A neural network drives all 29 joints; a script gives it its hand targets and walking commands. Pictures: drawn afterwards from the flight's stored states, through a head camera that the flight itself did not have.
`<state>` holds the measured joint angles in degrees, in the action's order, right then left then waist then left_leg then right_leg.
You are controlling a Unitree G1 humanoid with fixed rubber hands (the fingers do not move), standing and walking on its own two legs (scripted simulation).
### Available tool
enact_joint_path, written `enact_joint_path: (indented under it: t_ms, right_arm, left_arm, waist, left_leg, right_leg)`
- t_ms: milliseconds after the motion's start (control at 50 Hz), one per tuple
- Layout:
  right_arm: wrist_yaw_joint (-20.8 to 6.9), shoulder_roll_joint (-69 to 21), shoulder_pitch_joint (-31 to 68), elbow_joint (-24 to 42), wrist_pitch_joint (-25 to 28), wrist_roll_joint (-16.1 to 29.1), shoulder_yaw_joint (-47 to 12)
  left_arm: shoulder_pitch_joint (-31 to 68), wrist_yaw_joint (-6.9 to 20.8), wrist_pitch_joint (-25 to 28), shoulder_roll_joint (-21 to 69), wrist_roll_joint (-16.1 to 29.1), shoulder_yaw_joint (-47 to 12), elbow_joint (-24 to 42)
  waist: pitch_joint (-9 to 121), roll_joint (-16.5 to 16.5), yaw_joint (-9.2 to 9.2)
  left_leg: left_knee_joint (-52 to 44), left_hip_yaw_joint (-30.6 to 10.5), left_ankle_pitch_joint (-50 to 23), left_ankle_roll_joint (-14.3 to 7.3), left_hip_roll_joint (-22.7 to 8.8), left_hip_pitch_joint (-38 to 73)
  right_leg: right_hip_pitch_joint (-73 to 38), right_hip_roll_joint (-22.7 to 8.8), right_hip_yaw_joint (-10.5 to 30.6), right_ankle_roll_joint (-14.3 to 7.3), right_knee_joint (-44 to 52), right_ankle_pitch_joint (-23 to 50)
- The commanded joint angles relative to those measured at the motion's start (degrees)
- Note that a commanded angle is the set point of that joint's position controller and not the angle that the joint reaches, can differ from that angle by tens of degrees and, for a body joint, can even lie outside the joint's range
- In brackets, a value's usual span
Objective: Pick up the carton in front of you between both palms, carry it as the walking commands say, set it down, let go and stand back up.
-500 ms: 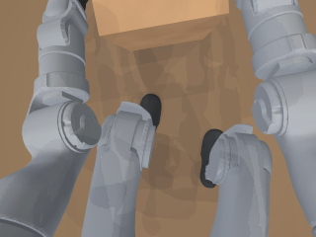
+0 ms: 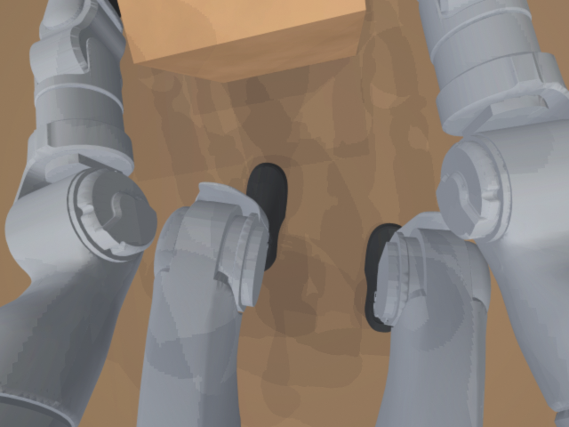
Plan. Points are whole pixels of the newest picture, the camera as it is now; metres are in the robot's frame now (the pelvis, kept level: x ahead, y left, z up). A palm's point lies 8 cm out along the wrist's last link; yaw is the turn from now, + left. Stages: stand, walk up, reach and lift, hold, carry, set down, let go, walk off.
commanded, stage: set down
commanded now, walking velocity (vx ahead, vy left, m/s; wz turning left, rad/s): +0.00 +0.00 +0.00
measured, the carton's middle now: out of the picture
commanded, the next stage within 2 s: let go in 1.50 s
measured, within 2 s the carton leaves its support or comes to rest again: rests again in 0.08 s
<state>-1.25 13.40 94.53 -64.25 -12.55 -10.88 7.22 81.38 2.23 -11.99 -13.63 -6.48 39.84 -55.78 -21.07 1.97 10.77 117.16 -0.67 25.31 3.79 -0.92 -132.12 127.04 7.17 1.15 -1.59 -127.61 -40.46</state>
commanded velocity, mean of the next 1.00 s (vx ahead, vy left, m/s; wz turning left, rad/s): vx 0.00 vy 0.00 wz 0.00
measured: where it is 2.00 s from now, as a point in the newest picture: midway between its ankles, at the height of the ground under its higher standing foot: (321, 264)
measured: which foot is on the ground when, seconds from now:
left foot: down 0.00-1.00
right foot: down 0.00-1.00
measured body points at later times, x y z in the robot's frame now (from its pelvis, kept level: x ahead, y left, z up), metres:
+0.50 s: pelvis -0.01 +0.01 +0.00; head +0.38 +0.00 +0.21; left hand +0.50 +0.29 -0.18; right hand +0.62 -0.07 -0.18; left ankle +0.15 +0.14 -0.35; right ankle +0.07 -0.09 -0.35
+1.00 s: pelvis +0.00 +0.01 +0.09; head +0.35 +0.03 +0.36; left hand +0.51 +0.29 -0.03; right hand +0.64 -0.07 -0.02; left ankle +0.15 +0.14 -0.35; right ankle +0.07 -0.09 -0.35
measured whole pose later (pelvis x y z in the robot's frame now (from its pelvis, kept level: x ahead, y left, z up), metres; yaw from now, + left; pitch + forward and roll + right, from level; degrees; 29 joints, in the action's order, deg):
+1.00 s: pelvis +0.00 +0.01 +0.09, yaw +0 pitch +46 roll +1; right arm -1.9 29.2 94.1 -66.8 -15.9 2.6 -1.9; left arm 72.6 -9.8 -13.8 -8.7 5.8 23.7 -43.0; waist -7.3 -2.5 13.3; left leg 99.7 -0.4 21.3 1.5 0.4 -124.3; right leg 118.6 3.3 0.8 -0.7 -108.4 -35.7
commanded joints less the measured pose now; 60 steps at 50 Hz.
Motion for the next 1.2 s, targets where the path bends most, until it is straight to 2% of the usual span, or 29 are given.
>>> enact_joint_path:
  t_ms: [0,80,140,180,200,220,280,320,340,380,460,500,600,700,820,900,1020,1100,1180]
  right_arm:
    - [-5.8,-24.44,12.6,-0.25,0.25,0.12,-5.9]
    - [-3.86,-13.74,13.04,-0.15,1.06,-0.4,-5.73]
    - [0.14,1.08,14.72,1.38,2.13,1.83,-6.69]
    - [3.04,12.07,16.7,2.6,3.2,4.94,-8.23]
    - [3.93,14.27,18.8,3.43,3.6,6.92,-9.79]
    - [4.14,14.62,20.76,4.22,3.89,9.19,-11.77]
    - [3.17,13.39,24.56,5.34,4.51,15.6,-17.04]
    - [2.27,12.03,25.51,5.49,4.78,18.82,-19.83]
    - [1.89,11.63,25.67,5.13,4.79,19.95,-20.74]
    - [1.59,12.27,25.16,3.93,4.62,20.78,-21.23]
    - [2.03,16.14,23.34,1.84,3.78,19.3,-19.38]
    - [2.49,17.71,23.55,2.78,3.36,18.19,-18.29]
    - [3.35,20.3,25.11,8.11,0.93,17.74,-16.25]
    - [2.08,21.15,22.13,4.02,-1.14,17.45,-12.9]
    - [0.16,21.64,19.0,0.06,-1.71,14.93,-9.42]
    - [-0.56,21.21,18.29,1.59,-2.08,13.6,-8.36]
    - [-0.62,19.68,16.65,7.79,-3.2,12.78,-8.15]
    - [-0.51,18.81,14.33,11.06,-4.21,12.25,-7.62]
    - [-0.73,18.38,11.78,12.28,-4.79,11.37,-6.34]
  left_arm:
    - [17.51,7.27,-0.77,34.98,1.66,-10.33,-1.46]
    - [13.85,4.41,1.28,26.3,1.12,-6.8,-2.88]
    - [10.85,-0.23,4.41,11.78,2.61,-4.19,-3.3]
    - [9.53,-3.86,7.0,0.33,5.32,-4.4,-4.57]
    - [9.68,-5.36,8.18,-2.87,6.67,-5.14,-5.43]
    - [9.97,-5.99,8.79,-3.74,8.23,-6.85,-7.01]
    - [10.96,-6.56,10.31,-6.31,11.56,-9.82,-8.01]
    - [11.33,-6.72,11.06,-7.06,12.1,-10.72,-6.43]
    - [11.52,-6.76,11.21,-7.31,12.35,-11.07,-5.77]
    - [11.37,-7.05,11.14,-7.66,12.91,-11.78,-4.69]
    - [10.6,-8.3,10.1,-8.5,14.14,-12.94,-1.82]
    - [10.07,-9.23,9.48,-8.69,14.88,-13.53,1.08]
    - [9.04,-11.93,6.08,-9.77,16.01,-15.01,11.08]
    - [8.41,-12.79,2.46,-5.63,15.35,-17.08,13.81]
    - [7.35,-12.31,0.41,-2.53,13.65,-17.37,15.83]
    - [4.57,-12.13,-0.55,-2.23,12.44,-16.19,17.83]
    - [-0.34,-11.87,-1.79,-2.85,11.8,-14.89,22.67]
    - [-3.48,-11.39,-2.66,-2.66,12.05,-14.69,25.16]
    - [-5.84,-10.61,-3.3,-1.8,11.98,-14.55,26.37]
  waist:
    - [41.5,-13.43,-1.5]
    - [41.44,-13.22,-1.43]
    - [44.82,-13.21,-0.83]
    - [47.02,-13.91,0.53]
    - [48.62,-14.58,2.06]
    - [50.0,-15.86,2.77]
    - [52.71,-18.75,6.9]
    - [55.36,-19.05,9.86]
    - [56.71,-19.12,10.82]
    - [59.52,-18.66,11.36]
    - [64.73,-17.43,9.48]
    - [69.39,-17.26,8.7]
    - [83.46,-16.22,8.7]
    - [76.67,-12.27,6.93]
    - [74.66,-9.81,5.61]
    - [78.24,-11.38,6.65]
    - [86.24,-16.28,8.21]
    - [88.53,-18.3,7.94]
    - [87.91,-18.2,7.2]
  left_leg:
    - [-0.53,2.57,-11.44,-1.15,4.58,25.57]
    - [-0.06,2.97,-11.56,-0.21,3.73,27.32]
    - [-0.04,3.56,-13.34,0.63,2.63,29.83]
    - [0.19,3.86,-15.35,0.72,1.74,30.71]
    - [0.13,3.99,-16.77,0.46,1.32,31.24]
    - [0.06,3.93,-17.79,0.13,0.92,30.96]
    - [-0.01,4.07,-19.78,-1.17,-0.01,30.12]
    - [-0.21,4.27,-21.93,-1.73,-0.28,30.76]
    - [-0.4,4.26,-22.71,-1.93,-0.36,31.14]
    - [-1.03,3.94,-24.37,-2.17,-0.38,34.34]
    - [-2.57,3.13,-26.64,-2.22,0.3,43.83]
    - [-3.69,3.23,-27.84,-2.18,0.82,48.54]
    - [-7.69,4.76,-28.92,-2.01,2.3,59.31]
    - [-12.04,5.37,-20.97,-1.28,2.6,55.53]
    - [-16.94,5.44,-18.37,-0.34,2.94,55.05]
    - [-20.48,5.85,-20.34,-0.28,3.34,55.87]
    - [-25.52,6.79,-26.74,-0.75,3.96,57.26]
    - [-29.38,7.08,-29.64,-0.89,4.27,58.47]
    - [-33.48,6.97,-31.38,-0.76,4.39,60.58]
  right_leg:
    - [-15.9,-1.71,2.56,-0.96,15.89,17.51]
    - [-17.79,-2.77,2.63,-0.32,15.63,17.99]
    - [-21.36,-4.1,2.94,0.81,15.5,19.4]
    - [-22.58,-5.05,3.82,1.3,15.24,20.22]
    - [-22.9,-5.45,4.45,1.52,15.0,21.13]
    - [-23.76,-5.83,4.87,1.75,14.78,22.45]
    - [-24.28,-6.79,5.82,2.43,13.85,24.38]
    - [-25.27,-7.06,6.13,2.63,13.06,25.68]
    - [-26.21,-7.15,6.21,2.68,12.71,26.27]
    - [-26.34,-7.05,5.58,2.7,12.37,25.59]
    - [-23.15,-6.14,2.75,2.23,13.3,20.2]
    - [-23.56,-5.44,1.34,1.99,14.1,18.71]
    - [-28.08,-3.44,-1.15,1.33,17.2,16.2]
    - [-22.97,-3.24,-1.18,0.17,21.84,9.82]
    - [-21.46,-2.59,-1.6,-0.3,27.14,8.48]
    - [-26.07,-1.94,-1.8,-0.04,30.39,10.71]
    - [-37.18,-1.16,-1.81,1.14,35.06,18.21]
    - [-43.27,-1.08,-1.56,1.75,38.89,22.77]
    - [-46.28,-1.04,-1.29,1.94,43.18,25.23]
